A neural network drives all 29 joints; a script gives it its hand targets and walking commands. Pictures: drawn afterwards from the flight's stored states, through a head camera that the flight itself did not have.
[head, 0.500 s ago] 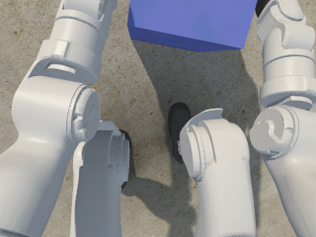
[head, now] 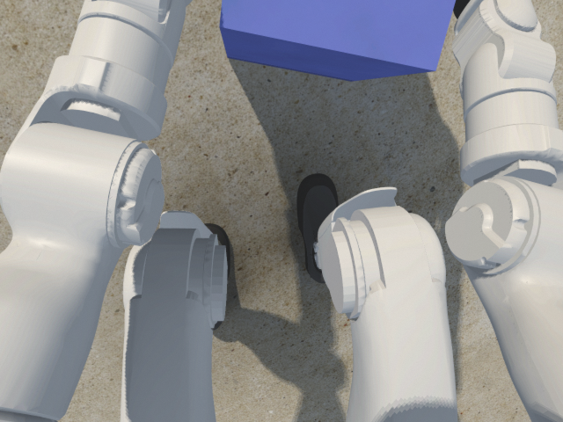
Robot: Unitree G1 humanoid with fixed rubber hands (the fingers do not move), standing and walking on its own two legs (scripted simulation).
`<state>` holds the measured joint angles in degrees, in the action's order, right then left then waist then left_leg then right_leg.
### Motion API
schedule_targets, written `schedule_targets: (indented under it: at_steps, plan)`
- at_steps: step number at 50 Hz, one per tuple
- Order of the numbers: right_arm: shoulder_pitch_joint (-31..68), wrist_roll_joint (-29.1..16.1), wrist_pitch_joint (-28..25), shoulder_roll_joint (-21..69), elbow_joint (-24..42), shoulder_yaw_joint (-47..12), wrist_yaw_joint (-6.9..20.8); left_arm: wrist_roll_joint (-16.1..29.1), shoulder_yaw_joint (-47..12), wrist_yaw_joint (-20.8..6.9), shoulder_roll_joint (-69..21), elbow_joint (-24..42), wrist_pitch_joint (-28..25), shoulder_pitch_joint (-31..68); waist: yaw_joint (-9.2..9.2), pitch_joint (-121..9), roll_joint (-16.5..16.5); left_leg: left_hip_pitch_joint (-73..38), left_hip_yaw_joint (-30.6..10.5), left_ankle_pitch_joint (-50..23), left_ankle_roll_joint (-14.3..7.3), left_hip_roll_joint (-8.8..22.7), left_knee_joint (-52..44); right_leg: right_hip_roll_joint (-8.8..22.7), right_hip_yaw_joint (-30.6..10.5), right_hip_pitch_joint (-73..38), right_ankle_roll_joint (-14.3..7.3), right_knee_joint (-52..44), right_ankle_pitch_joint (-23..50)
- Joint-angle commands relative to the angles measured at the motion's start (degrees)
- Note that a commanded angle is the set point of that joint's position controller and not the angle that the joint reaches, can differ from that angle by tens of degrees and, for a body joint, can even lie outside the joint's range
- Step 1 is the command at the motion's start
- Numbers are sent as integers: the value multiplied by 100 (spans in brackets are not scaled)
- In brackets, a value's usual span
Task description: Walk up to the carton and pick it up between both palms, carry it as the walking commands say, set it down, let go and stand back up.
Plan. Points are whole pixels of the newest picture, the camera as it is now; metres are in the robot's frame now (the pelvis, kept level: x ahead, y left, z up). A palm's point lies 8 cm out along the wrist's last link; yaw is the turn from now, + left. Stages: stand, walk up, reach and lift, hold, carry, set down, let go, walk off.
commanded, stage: set down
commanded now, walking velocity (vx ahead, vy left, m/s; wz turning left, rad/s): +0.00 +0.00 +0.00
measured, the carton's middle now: out of the picture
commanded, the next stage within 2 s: let go in 1.74 s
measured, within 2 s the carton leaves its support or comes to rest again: neither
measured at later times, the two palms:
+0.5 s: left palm out of the picture +0.61 +0.05 -0.17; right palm out of the picture +0.50 -0.29 -0.17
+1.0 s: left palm out of the picture +0.63 +0.04 -0.03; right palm out of the picture +0.50 -0.31 -0.04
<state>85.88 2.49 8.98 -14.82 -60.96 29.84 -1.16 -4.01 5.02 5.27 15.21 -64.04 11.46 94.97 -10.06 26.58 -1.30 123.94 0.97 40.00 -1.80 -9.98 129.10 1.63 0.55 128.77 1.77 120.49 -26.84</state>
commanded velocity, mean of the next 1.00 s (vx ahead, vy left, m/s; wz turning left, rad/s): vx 0.00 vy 0.00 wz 0.00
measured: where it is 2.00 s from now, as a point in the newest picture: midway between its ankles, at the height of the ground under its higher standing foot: (264, 269)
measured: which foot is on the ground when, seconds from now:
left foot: down 0.00-1.00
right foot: down 0.00-1.00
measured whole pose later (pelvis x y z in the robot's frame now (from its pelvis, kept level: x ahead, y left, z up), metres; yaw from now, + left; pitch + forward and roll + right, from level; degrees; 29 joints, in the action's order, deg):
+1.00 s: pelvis -0.01 -0.01 +0.09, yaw -1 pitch +31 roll +1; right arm 81.4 -7.7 18.3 -16.9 -37.5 19.6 -8.4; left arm 6.5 2.1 4.6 27.0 -54.4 20.0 96.8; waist -10.4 29.9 -2.6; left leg 106.0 2.1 38.6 -1.9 -6.3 113.1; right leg -2.4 -2.0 113.3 1.3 106.2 -24.3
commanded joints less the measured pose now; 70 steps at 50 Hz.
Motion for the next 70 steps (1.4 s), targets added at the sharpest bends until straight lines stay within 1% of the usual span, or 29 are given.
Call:
schedule_targets:
  at_steps: [1,2,3,6,7,8,10,12,17,21,25,28,31,33,34,37,38,40,42,43,46,49,51,54,55,58,63,68,70]
  plan:
    - [1541,-276,-485,144,545,-133,-96,446,-653,-181,-379,610,-278,2072,-786,-6286,-1167,-2391,-597,-2064,288,297,-1610,-405,205,-3883,0,-293,2190]
    - [1396,-335,-530,-234,431,-103,-238,471,-579,-66,162,569,-311,2053,-692,-6260,-1093,-2349,-596,-1970,309,342,-1642,-366,206,-3939,6,-295,2168]
    - [1363,-412,-585,-580,397,-63,-350,519,-598,21,533,581,-328,2101,-719,-6343,-1108,-2332,-587,-1930,328,388,-1637,-347,187,-3997,-4,-310,2213]
    - [1472,-516,-628,-918,165,-39,-487,731,-769,92,895,565,-335,2475,-843,-6576,-1118,-2387,-624,-1758,358,478,-1604,-279,148,-4027,-41,-334,2179]
    - [1556,-551,-633,-968,121,-16,-489,788,-860,89,942,565,-331,2589,-886,-6614,-1197,-2396,-649,-1689,357,518,-1622,-261,154,-3962,-55,-313,2140]
    - [1577,-583,-627,-996,83,-70,-493,835,-888,76,989,580,-333,2629,-836,-6674,-1195,-2367,-615,-1596,357,533,-1605,-246,122,-4031,-69,-331,2096]
    - [1609,-635,-612,-1061,24,-111,-485,996,-1023,45,1007,516,-324,2720,-906,-6630,-1245,-2274,-605,-1554,336,563,-1604,-240,84,-4100,-103,-345,2138]
    - [1638,-706,-641,-1134,153,-191,-505,1076,-1077,10,1040,533,-323,2690,-891,-6651,-1241,-2105,-543,-1547,335,586,-1587,-231,55,-4289,-103,-370,2289]
    - [1479,-837,-649,-1161,198,-442,-535,1286,-1144,-109,1145,98,-293,2403,-915,-6554,-1077,-1635,-409,-1417,270,603,-1466,-249,-31,-4688,-94,-401,2533]
    - [1399,-929,-656,-1179,364,-606,-547,1320,-1135,-140,1255,169,-345,2341,-888,-6832,-1020,-1548,-337,-1507,244,592,-1400,-276,-88,-5015,-67,-402,2807]
    - [1530,-1081,-590,-1254,806,-698,-598,1260,-1062,-60,1487,800,-355,2592,-787,-7817,-1069,-1963,-226,-1700,206,563,-1409,-320,-72,-5412,-59,-427,3065]
    - [1636,-1257,-418,-1391,1409,-782,-664,1234,-956,38,1669,1431,-236,2766,-704,-8905,-1136,-2606,-140,-1843,156,499,-1487,-377,-26,-5864,-49,-514,3214]
    - [1656,-1372,-115,-1471,1676,-827,-738,1191,-774,91,1783,1700,35,2856,-580,-9296,-1137,-2933,-26,-1472,89,458,-1664,-381,31,-6022,-69,-721,2801]
    - [1526,-1396,102,-1438,1839,-865,-771,1184,-695,91,1842,1781,232,2762,-613,-9515,-1062,-3162,9,-1221,43,445,-1847,-374,116,-6101,-82,-889,2504]
    - [1456,-1396,200,-1419,1915,-914,-776,1225,-683,85,1816,1814,321,2681,-594,-9603,-983,-3237,30,-1156,22,420,-1919,-365,133,-6179,-93,-979,2390]
    - [1276,-1231,444,-1184,1752,-1009,-745,1263,-637,-13,1726,1354,525,2293,-588,-9235,-657,-3090,-30,-849,-54,372,-2231,-359,233,-6125,-86,-1197,2002]
    - [1258,-1202,473,-1087,1808,-1044,-727,1308,-628,-54,1653,1267,553,2218,-640,-9136,-546,-3028,-38,-851,-67,346,-2289,-381,253,-6107,-80,-1288,1985]
    - [1288,-1082,519,-941,2071,-1044,-703,1276,-515,-123,1685,1247,564,2147,-600,-9175,-377,-3014,-89,-945,-104,298,-2467,-394,287,-6185,-36,-1427,2051]
    - [1374,-1019,562,-1014,2568,-999,-708,1203,-358,-118,1809,1501,566,2189,-528,-9654,-274,-3234,-85,-1228,-101,253,-2579,-451,295,-6463,-4,-1555,2325]
    - [1397,-1006,602,-1036,2862,-957,-718,1139,-300,-95,1888,1617,591,2161,-464,-10017,-298,-3458,-92,-1461,-92,228,-2649,-482,309,-6616,18,-1587,2540]
    - [1400,-995,763,-1132,3259,-936,-726,1031,-130,-37,2016,1738,717,2075,-333,-10493,-254,-3780,-85,-1698,-66,164,-2856,-561,357,-6837,44,-1796,2717]
    - [1294,-997,912,-1016,3333,-1049,-729,975,-52,-42,2075,1685,810,1935,-215,-10614,-205,-3859,-66,-1734,-69,142,-3094,-568,340,-7116,83,-2010,2809]
    - [1130,-1090,1008,-926,3459,-1185,-740,1028,-37,-54,2144,1949,840,1889,-160,-11012,-141,-4051,-22,-1847,-70,118,-3264,-579,310,-7583,102,-2197,3030]
    - [1129,-1225,1193,-885,3492,-1342,-795,1201,-146,-101,2219,2194,949,1997,-232,-11161,-117,-4163,10,-1786,-79,114,-3573,-574,271,-8039,124,-2512,3034]
    - [1092,-1270,1238,-908,3397,-1331,-813,1209,-173,-125,2226,2174,985,2030,-259,-11079,-243,-4211,21,-1727,-78,128,-3653,-579,250,-8050,113,-2606,2972]
    - [1092,-1315,1327,-930,3646,-1329,-891,1288,-199,-192,2318,2419,1048,2114,-341,-11338,-329,-4545,29,-1814,-88,132,-3927,-579,241,-8395,123,-2942,3085]
    - [1136,-1269,1392,-917,3500,-1206,-993,1277,-195,-331,2357,2108,1122,2164,-447,-10974,-506,-4691,-31,-1616,-81,193,-4396,-534,226,-8497,130,-3433,2873]
    - [1085,-1143,1367,-745,3360,-1121,-969,1110,-49,-470,2250,1653,1122,1950,-399,-10656,-481,-4841,-32,-1532,-50,222,-4990,-525,224,-8866,149,-3999,2798]
    - [1126,-1096,1339,-679,3482,-1096,-963,1044,23,-525,2272,1708,1080,1975,-328,-10751,-445,-4970,-23,-1592,-37,232,-5211,-501,193,-9150,165,-4224,2819]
